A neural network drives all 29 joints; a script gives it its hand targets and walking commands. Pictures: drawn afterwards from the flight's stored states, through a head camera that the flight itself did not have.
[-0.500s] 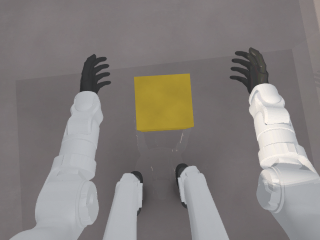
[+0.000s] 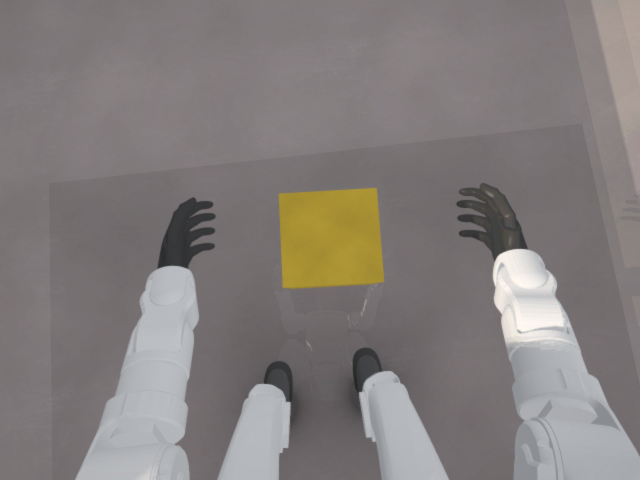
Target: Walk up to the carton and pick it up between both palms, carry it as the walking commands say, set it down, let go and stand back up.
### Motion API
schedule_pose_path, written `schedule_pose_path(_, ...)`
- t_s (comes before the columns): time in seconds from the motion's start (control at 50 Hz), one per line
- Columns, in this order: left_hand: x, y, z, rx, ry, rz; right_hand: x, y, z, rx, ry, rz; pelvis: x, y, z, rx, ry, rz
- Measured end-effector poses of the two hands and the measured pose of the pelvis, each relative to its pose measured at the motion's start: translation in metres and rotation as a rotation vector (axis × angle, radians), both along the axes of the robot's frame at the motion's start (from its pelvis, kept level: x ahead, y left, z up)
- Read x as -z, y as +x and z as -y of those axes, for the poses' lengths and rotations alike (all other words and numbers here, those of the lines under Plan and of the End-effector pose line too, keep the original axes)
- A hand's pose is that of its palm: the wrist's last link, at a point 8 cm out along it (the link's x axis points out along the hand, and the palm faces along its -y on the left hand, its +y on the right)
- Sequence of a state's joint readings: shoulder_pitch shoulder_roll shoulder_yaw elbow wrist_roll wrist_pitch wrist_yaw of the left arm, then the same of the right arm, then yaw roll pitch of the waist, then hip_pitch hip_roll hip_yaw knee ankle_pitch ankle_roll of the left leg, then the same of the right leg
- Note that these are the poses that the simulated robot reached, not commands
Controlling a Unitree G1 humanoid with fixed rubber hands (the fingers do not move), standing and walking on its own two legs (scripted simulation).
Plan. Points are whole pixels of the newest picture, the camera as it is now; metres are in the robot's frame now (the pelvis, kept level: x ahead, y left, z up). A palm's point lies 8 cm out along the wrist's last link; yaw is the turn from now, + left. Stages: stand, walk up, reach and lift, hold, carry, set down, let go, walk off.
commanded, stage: let go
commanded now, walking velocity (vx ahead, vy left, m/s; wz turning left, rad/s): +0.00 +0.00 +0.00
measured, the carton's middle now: (329, 244) +0.44 -0.03 -0.58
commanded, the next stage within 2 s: stand in 0.92 s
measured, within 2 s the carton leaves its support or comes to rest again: neither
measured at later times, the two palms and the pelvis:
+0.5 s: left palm (54, 423) +0.22 +0.24 -0.01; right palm (566, 397) +0.22 -0.21 -0.02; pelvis +0.06 +0.02 +0.07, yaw -1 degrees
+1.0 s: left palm (40, 461) +0.19 +0.26 -0.02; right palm (599, 426) +0.19 -0.24 -0.02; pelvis +0.05 +0.01 +0.07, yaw +0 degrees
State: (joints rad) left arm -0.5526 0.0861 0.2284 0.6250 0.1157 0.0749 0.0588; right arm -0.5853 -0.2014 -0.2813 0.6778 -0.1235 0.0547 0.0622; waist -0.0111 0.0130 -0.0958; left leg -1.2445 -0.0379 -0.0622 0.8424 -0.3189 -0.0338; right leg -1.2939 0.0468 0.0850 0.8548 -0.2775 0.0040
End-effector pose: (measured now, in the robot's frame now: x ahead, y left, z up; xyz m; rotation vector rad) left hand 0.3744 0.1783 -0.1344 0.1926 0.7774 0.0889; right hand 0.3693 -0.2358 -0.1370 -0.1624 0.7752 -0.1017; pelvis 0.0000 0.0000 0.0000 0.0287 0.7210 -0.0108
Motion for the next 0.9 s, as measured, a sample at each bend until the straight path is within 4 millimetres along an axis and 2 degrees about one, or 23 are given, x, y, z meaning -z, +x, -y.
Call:
schedule_pose_path(0.18,-0.059,-0.053,-0.026,0.028,-0.011,-0.026,-0.064,-0.06,0.008,-0.003,-0.003,-0.026,-0.035,0.029,-0.003,0.0,-0.015,0.167)
schedule_pose_path(0.3,-0.089,-0.086,-0.044,0.021,-0.014,-0.021,-0.088,-0.096,-0.005,-0.019,0.001,-0.045,-0.051,0.043,-0.007,-0.002,-0.025,0.3)
schedule_pose_path(0.44,-0.114,-0.134,-0.061,0.018,-0.01,-0.04,-0.114,-0.137,-0.019,-0.017,0.01,-0.053,-0.066,0.054,-0.013,-0.004,-0.032,0.458)
schedule_pose_path(0.52,-0.125,-0.156,-0.067,0.015,-0.015,-0.05,-0.123,-0.156,-0.021,-0.012,0.012,-0.062,-0.072,0.055,-0.016,-0.006,-0.036,0.547)
schedule_pose_path(0.64,-0.132,-0.171,-0.073,0.03,0.001,-0.065,-0.131,-0.169,-0.018,-0.021,0.013,-0.061,-0.074,0.052,-0.017,-0.008,-0.039,0.654)
schedule_pose_path(0.9,-0.131,-0.172,-0.063,0.047,-0.005,-0.084,-0.133,-0.172,-0.012,-0.025,0.002,-0.081,-0.072,0.048,-0.011,-0.01,-0.036,0.763)
